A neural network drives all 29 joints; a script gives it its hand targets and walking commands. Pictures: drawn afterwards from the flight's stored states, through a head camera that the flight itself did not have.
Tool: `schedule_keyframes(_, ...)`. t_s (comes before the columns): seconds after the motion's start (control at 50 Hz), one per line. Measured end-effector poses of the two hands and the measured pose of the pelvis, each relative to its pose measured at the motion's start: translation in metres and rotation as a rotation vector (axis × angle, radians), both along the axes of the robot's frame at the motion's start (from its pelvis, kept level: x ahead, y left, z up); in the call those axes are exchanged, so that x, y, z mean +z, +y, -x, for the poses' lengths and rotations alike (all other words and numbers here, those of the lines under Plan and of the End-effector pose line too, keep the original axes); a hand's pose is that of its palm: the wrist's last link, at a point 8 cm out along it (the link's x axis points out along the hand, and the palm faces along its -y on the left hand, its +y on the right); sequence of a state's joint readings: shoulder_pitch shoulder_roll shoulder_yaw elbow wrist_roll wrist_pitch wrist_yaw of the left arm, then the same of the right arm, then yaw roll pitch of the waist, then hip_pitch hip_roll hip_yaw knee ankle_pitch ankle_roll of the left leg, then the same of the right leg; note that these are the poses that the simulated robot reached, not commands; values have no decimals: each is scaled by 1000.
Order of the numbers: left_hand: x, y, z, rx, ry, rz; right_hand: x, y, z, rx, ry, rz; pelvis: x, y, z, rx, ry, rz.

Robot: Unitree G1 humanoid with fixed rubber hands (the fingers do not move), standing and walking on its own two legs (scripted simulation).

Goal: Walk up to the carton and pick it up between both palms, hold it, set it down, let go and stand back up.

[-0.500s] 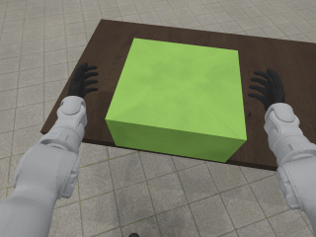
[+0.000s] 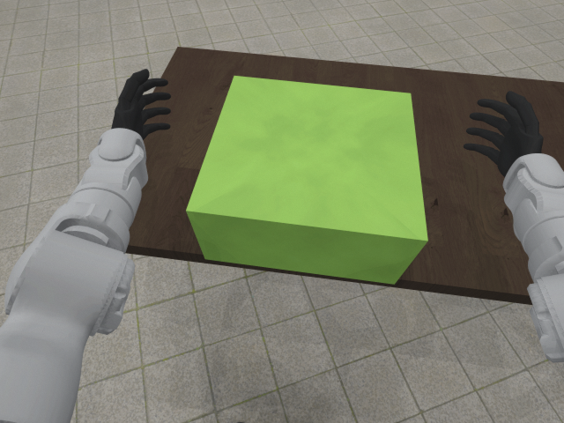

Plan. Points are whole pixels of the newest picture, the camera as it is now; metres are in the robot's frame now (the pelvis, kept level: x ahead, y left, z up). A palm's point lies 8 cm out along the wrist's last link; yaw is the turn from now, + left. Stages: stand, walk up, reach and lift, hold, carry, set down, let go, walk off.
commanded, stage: set down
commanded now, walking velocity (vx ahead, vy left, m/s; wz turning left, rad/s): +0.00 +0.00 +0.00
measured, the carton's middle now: (310, 174) +0.52 -0.02 +0.02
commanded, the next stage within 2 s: none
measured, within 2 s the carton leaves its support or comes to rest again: neither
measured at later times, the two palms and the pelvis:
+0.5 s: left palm (117, 137) +0.46 +0.24 +0.15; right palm (531, 155) +0.44 -0.28 +0.15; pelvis +0.02 +0.00 +0.03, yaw +1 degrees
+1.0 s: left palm (115, 204) +0.39 +0.23 +0.11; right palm (525, 242) +0.35 -0.27 +0.09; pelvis +0.02 +0.00 +0.03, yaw +1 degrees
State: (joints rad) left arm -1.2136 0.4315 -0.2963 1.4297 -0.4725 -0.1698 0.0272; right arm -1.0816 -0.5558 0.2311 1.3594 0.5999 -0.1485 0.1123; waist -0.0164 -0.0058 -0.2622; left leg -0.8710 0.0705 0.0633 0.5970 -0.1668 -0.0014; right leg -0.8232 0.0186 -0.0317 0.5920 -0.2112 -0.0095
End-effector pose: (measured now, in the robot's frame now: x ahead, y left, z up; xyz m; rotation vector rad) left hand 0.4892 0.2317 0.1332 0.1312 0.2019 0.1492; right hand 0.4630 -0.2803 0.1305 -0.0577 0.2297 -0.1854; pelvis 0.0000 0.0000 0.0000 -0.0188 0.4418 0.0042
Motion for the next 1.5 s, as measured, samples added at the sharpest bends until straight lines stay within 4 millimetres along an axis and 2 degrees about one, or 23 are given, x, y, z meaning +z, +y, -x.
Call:
schedule_keyframes(0.1,15,6,-5,-2,-8,19,26,7,-11,12,-46,-1,4,-2,-7,11,-16,3)
schedule_keyframes(0.2,37,4,-9,-35,-21,10,44,2,-15,-18,-32,-18,11,-3,-15,21,-60,7)
schedule_keyframes(0.28,48,1,-6,-55,-6,10,50,-6,-9,-35,-12,-25,18,-3,-20,22,-115,7)
schedule_keyframes(0.38,43,1,4,-67,27,29,49,-10,2,-20,-7,-11,23,-3,-23,22,-172,0)
schedule_keyframes(0.44,33,2,14,-77,39,31,41,-3,9,10,-10,-8,26,-4,-24,22,-203,-3)
schedule_keyframes(0.56,-1,9,46,-72,71,51,1,13,36,40,40,-27,29,-4,-23,26,-260,-6)
schedule_keyframes(0.62,-8,12,62,-66,57,54,-13,19,50,44,42,-44,29,-3,-22,31,-277,-7)
schedule_keyframes(0.7,-6,14,77,-62,24,50,-14,18,65,39,6,-43,29,-2,-20,36,-289,-8)
schedule_keyframes(0.82,-3,8,90,-77,30,62,-7,2,85,-4,-19,-51,30,2,-19,34,-334,-13)
schedule_keyframes(0.92,-17,3,97,-80,74,71,-25,-3,102,-9,54,-49,31,2,-18,17,-362,-16)
schedule_keyframes(1.04,-34,3,108,-69,50,84,-44,17,114,49,63,-56,32,2,-20,7,-375,-17)
schedule_keyframes(1.14,-52,14,133,-37,61,79,-56,30,125,68,47,-62,33,3,-30,15,-389,-18)
schedule_keyframes(1.22,-60,20,152,-18,74,78,-54,25,132,45,14,-58,33,4,-38,24,-394,-19)
schedule_keyframes(1.32,-58,15,160,-36,59,77,-54,13,141,26,4,-56,34,6,-46,25,-407,-22)
schedule_keyframes(1.38,-62,8,168,-58,65,73,-64,9,155,20,32,-62,35,5,-50,21,-426,-21)
schedule_keyframes(1.5,-85,7,194,-43,125,84,-84,14,186,21,81,-57,35,1,-54,15,-439,-21)
